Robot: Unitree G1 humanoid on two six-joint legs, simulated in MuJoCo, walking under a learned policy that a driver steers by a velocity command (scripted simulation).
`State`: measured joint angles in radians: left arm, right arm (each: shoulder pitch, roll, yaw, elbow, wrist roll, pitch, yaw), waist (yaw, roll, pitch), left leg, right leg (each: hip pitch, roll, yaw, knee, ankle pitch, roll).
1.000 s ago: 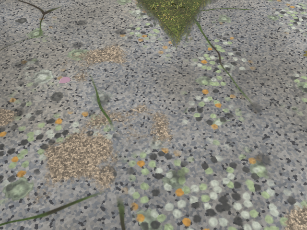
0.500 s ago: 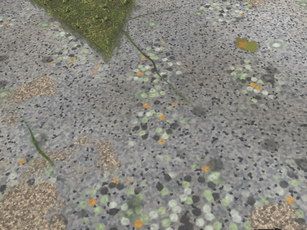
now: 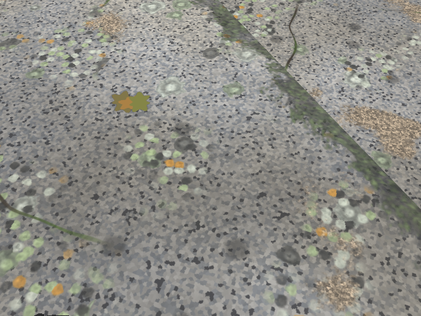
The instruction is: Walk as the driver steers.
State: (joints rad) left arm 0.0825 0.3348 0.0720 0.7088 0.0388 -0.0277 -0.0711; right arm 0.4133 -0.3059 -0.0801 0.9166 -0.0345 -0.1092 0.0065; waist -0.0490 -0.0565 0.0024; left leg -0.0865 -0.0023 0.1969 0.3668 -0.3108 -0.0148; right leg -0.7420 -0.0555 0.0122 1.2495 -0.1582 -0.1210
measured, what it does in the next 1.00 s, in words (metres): walks ahead, turning left: right foot, then left foot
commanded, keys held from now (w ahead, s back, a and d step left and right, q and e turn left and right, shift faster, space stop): w+shift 0.22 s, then w+q+shift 0.78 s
